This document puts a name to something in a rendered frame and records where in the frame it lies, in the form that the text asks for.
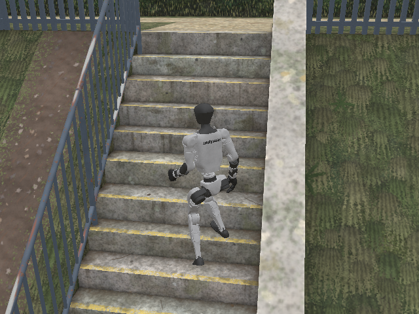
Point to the robot right upper arm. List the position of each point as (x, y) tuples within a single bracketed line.
[(227, 141)]

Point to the left robot hand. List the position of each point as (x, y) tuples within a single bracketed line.
[(171, 177)]

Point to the right robot forearm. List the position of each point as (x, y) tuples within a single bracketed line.
[(233, 168)]

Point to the left robot shin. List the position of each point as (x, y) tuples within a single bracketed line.
[(195, 236)]

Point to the left robot foot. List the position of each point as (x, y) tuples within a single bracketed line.
[(199, 261)]

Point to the left robot forearm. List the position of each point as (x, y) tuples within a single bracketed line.
[(181, 171)]

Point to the robot left upper arm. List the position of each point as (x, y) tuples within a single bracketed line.
[(189, 142)]

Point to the right robot hand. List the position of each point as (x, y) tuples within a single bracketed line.
[(233, 181)]

